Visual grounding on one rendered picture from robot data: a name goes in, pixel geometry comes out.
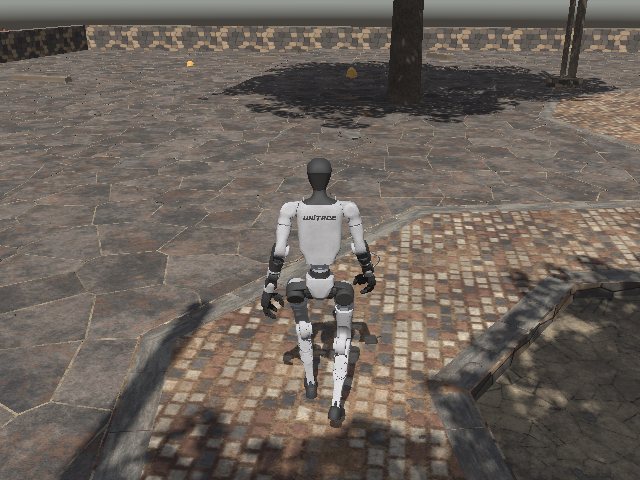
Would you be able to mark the right robot hand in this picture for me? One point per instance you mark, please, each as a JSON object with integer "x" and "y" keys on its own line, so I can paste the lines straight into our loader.
{"x": 362, "y": 280}

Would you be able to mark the robot left forearm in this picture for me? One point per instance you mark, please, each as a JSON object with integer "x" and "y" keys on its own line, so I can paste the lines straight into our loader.
{"x": 273, "y": 273}

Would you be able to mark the robot right forearm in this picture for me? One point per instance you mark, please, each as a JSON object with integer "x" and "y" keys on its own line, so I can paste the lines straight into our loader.
{"x": 366, "y": 262}

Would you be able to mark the left robot shin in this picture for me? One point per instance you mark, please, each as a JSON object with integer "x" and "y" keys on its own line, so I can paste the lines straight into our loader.
{"x": 306, "y": 355}

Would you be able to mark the robot left upper arm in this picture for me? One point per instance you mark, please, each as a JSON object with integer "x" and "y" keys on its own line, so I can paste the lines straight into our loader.
{"x": 288, "y": 211}

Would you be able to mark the robot right upper arm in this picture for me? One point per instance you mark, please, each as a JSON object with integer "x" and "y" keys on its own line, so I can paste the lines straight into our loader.
{"x": 351, "y": 211}

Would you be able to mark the left robot hand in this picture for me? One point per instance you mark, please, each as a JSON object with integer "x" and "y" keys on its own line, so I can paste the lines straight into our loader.
{"x": 266, "y": 303}

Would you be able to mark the right robot foot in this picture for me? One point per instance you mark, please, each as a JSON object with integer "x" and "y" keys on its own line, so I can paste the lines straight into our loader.
{"x": 335, "y": 413}

